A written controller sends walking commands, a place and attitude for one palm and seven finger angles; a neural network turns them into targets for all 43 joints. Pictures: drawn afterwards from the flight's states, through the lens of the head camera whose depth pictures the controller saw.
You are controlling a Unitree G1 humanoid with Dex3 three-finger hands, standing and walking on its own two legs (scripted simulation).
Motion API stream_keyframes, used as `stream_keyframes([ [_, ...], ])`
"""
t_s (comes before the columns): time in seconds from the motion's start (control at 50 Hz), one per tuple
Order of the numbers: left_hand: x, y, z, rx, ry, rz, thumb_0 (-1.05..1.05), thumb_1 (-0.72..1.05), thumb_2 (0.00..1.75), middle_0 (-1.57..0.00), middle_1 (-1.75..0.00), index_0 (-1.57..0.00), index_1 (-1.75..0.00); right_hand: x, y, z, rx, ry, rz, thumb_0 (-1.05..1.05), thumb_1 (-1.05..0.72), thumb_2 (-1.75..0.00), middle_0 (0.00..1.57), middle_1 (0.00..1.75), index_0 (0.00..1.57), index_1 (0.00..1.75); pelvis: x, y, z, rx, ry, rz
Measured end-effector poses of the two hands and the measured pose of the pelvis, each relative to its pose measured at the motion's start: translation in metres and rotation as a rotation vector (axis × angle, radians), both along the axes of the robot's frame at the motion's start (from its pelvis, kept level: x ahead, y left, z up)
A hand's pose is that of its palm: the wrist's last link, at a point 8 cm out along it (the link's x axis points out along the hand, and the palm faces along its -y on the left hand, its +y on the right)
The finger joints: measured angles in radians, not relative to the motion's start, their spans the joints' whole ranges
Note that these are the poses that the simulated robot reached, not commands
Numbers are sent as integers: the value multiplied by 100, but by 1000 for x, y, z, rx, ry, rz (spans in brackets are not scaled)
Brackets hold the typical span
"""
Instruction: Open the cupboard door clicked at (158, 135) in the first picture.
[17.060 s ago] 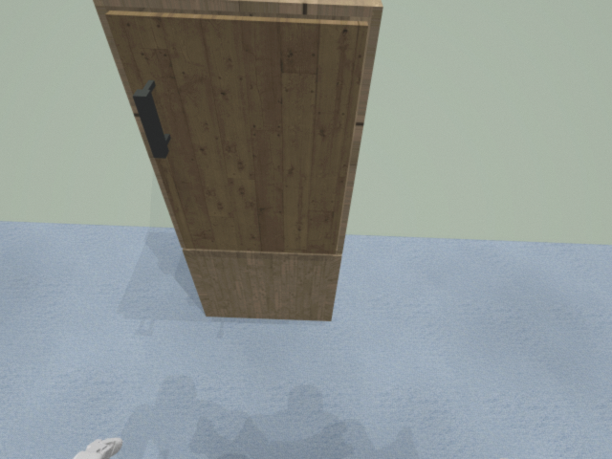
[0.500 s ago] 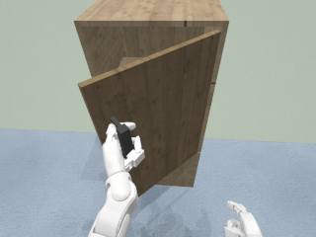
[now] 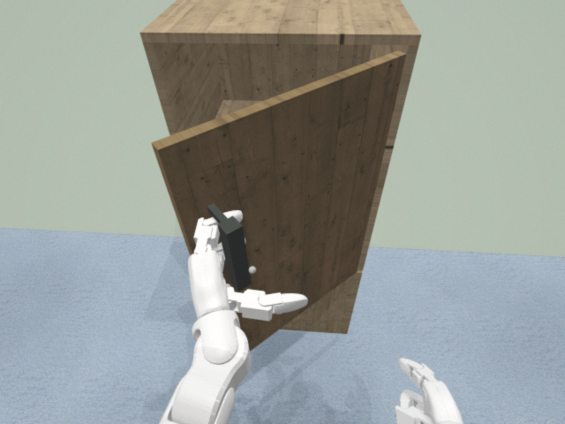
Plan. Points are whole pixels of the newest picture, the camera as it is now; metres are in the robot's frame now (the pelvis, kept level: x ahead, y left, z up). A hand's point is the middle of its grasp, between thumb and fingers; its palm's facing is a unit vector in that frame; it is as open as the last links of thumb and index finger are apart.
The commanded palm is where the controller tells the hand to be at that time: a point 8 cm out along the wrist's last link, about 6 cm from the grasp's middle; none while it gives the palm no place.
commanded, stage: open thumb and fingers to let go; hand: left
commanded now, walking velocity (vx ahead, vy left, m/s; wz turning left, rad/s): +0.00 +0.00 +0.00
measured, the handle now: (228, 247) +0.33 +0.10 +0.10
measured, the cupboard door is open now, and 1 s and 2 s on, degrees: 43 47 46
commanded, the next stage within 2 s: slide the hand sideways off the handle in 0.18 s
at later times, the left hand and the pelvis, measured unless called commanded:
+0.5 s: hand (255, 298) +0.25 +0.06 +0.10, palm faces -0.14 -0.99 -0.06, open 16.1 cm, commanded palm +0.23 +0.09 +0.10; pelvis -0.02 +0.01 +0.00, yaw +1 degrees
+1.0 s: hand (243, 315) +0.23 +0.07 +0.10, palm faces -0.09 -1.00 +0.00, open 16.1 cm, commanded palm +0.19 +0.13 +0.10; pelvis -0.01 +0.00 +0.00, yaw -2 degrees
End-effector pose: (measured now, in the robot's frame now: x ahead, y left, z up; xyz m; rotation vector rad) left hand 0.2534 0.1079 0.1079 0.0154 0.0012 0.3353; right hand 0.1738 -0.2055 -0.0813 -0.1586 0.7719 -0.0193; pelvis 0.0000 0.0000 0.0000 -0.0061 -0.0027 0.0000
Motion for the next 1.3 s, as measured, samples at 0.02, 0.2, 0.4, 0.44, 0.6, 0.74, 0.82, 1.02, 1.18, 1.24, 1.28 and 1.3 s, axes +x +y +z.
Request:
stream_keyframes([
  [0.02, 0, 0, 0, 0, 4, 0, -1, -44, 32, -27, -101, -27, -101, 0, 1, 0, 0, -1, 2, 1, -91, -90, 20, 30, 20, 30, -1, 1, 0, 0, 0, 0],
  [0.2, 0, -1, 0, -6, 12, -20, -1, -49, 30, -30, -70, -29, -73, -1, 8, 2, -2, 4, 17, 1, -91, -90, 20, 30, 20, 30, -7, 4, 0, -4, -2, -1],
  [0.4, -10, 4, -3, 56, -33, -247, -2, -50, 30, -31, -49, -25, -52, -14, 10, 1, -16, 6, 29, 1, -91, -90, 20, 30, 20, 30, -16, 6, -2, 2, -5, 9],
  [0.44, -13, 6, -4, 76, -45, -367, -2, -50, 30, -27, -44, -21, -47, -20, 8, 0, -23, 1, 21, 1, -91, -90, 20, 30, 20, 30, -18, 7, -3, 1, -7, 12],
  [0.6, -16, -3, -5, -40, -28, -468, -2, -50, 29, -17, -33, -17, -35, -36, 9, 0, 1, -47, -27, 1, -91, -90, 20, 30, 20, 30, -24, 13, -2, 5, -15, -9],
  [0.74, -24, -9, -5, -25, -38, -440, -2, -50, 29, -18, -33, -18, -32, -36, 10, 9, 18, -78, -24, 1, -90, -90, 20, 30, 20, 30, -22, 10, -1, 11, -19, -33],
  [0.82, -31, -2, -4, -8, -40, -437, -2, -50, 30, -18, -33, -17, -31, -31, 6, 13, 13, -86, -23, 1, -90, -90, 20, 30, 20, 30, -19, 7, 0, 10, -22, -38],
  [1.02, -43, 16, -5, -15, -15, -419, -2, -50, 29, -20, -32, -20, -32, -8, -6, 21, -13, -122, -20, 1, -90, -90, 20, 30, 20, 30, -6, 1, 2, 9, -10, -35],
  [1.18, -57, 35, -8, -1, 7, -385, -2, -50, 30, -21, -33, -21, -32, 7, -12, 21, -12, -145, -16, 1, -90, -90, 20, 30, 20, 30, 7, -4, -1, 13, 19, -32],
  [1.24, -65, 42, -8, 7, 13, -374, -2, -50, 30, -21, -32, -20, -32, 9, -13, 19, -11, -150, -14, 1, -90, -90, 20, 30, 20, 30, 10, -6, -3, 13, 29, -27],
  [1.28, -70, 46, -9, 9, 16, -367, -2, -50, 30, -20, -32, -20, -32, 10, -14, 17, -10, -154, -13, 1, -90, -90, 20, 30, 20, 30, 11, -6, -4, 12, 35, -23],
  [1.3, -72, 48, -9, 9, 16, -363, -2, -50, 30, -20, -32, -19, -32, 10, -15, 16, -11, -156, -12, 1, -90, -90, 20, 30, 20, 30, 11, -6, -5, 11, 38, -21],
])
